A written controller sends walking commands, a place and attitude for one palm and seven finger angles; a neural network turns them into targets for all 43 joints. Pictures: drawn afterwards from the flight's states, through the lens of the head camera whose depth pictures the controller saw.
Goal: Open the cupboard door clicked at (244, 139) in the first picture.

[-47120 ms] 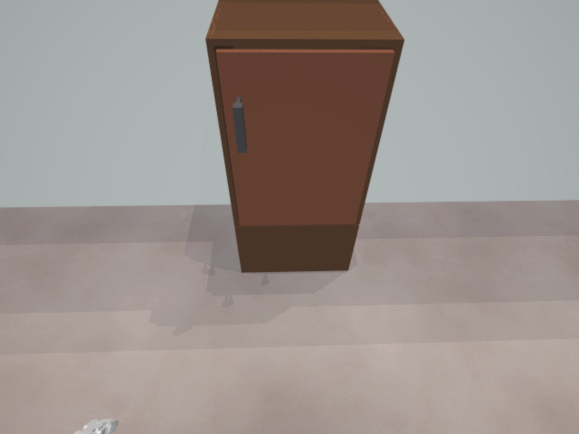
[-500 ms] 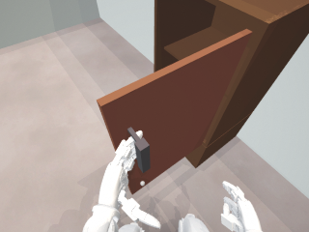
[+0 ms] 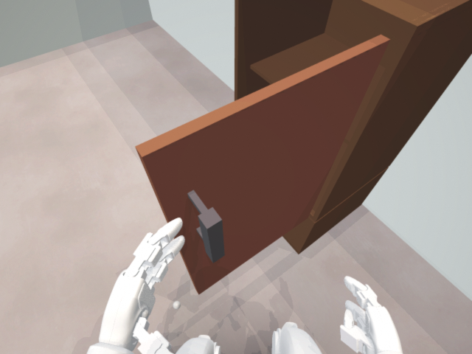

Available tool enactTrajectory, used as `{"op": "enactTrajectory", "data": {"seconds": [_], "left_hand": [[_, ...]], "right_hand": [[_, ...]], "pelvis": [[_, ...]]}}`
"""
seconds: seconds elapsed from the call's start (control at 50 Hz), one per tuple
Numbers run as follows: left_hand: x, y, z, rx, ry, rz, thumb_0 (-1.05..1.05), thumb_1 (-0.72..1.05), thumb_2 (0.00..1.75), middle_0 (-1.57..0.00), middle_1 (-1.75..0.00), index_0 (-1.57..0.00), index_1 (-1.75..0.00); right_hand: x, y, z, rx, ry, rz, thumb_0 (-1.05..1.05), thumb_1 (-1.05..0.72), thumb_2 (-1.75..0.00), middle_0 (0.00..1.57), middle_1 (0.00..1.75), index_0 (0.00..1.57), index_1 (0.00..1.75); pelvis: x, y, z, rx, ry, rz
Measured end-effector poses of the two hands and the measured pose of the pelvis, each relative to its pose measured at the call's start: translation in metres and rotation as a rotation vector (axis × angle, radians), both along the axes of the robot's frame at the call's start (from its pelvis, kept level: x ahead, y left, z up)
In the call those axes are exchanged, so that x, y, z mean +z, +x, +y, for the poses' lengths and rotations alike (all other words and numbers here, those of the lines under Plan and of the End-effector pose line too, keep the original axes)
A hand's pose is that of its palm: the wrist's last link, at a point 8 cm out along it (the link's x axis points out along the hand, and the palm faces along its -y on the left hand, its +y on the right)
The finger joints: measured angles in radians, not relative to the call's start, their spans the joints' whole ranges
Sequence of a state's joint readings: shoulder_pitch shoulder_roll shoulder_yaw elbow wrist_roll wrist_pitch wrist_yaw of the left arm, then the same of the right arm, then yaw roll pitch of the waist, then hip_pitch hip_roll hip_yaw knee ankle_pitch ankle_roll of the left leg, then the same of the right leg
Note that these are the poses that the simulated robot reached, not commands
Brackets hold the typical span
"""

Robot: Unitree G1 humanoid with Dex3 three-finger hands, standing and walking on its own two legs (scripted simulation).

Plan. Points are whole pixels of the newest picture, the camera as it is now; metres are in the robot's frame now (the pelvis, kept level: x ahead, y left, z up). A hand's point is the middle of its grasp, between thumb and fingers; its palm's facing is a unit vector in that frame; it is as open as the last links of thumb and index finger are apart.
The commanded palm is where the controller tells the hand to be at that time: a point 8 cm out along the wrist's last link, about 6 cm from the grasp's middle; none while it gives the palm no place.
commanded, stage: slide the hand sideways off the handle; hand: left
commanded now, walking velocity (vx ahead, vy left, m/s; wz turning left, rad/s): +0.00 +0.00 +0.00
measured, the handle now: (205, 227) +0.30 +0.07 +0.07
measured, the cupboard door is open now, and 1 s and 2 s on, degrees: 89 89 89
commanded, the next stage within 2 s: draw the hand back to the body in 0.30 s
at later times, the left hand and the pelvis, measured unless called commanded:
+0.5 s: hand (142, 318) +0.17 +0.13 +0.07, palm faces -0.12 -0.99 -0.03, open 16.3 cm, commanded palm +0.14 +0.20 +0.09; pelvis -0.01 -0.01 -0.01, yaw +0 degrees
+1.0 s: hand (64, 286) +0.19 +0.20 +0.15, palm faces +0.07 -0.97 -0.24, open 15.7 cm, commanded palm +0.14 +0.26 +0.17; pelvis +0.01 +0.02 +0.04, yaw +0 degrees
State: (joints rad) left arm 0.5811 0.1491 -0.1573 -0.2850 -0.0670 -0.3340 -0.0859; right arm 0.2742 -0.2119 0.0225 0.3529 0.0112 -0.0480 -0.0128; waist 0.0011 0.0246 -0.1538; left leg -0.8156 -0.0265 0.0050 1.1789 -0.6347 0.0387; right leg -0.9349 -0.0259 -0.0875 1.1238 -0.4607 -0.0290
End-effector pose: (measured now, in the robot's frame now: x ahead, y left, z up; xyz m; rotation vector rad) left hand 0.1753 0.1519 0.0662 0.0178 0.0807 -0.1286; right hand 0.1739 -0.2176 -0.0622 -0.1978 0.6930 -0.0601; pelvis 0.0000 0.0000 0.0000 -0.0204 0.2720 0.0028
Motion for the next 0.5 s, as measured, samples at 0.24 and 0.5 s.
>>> {"op": "enactTrajectory", "data": {"seconds": [0.24, 0.5], "left_hand": [[0.001, -0.022, 0.031, 0.043, 0.03, -0.004, -0.02, -0.5, 0.3, -0.16, -0.3, -0.17, -0.31], [0.006, -0.02, 0.038, 0.006, 0.019, -0.023, -0.02, -0.5, 0.3, -0.15, -0.3, -0.16, -0.3]], "right_hand": [[0.001, 0.007, -0.015, -0.015, -0.027, -0.042, 0.01, -0.9, -0.9, 0.2, 0.3, 0.2, 0.3], [0.003, 0.003, -0.01, -0.03, -0.024, -0.066, 0.02, -0.9, -0.9, 0.2, 0.3, 0.2, 0.3]], "pelvis": [[-0.005, -0.005, -0.008, 0.01, -0.005, 0.0], [-0.006, -0.01, -0.005, 0.009, -0.014, -0.012]]}}
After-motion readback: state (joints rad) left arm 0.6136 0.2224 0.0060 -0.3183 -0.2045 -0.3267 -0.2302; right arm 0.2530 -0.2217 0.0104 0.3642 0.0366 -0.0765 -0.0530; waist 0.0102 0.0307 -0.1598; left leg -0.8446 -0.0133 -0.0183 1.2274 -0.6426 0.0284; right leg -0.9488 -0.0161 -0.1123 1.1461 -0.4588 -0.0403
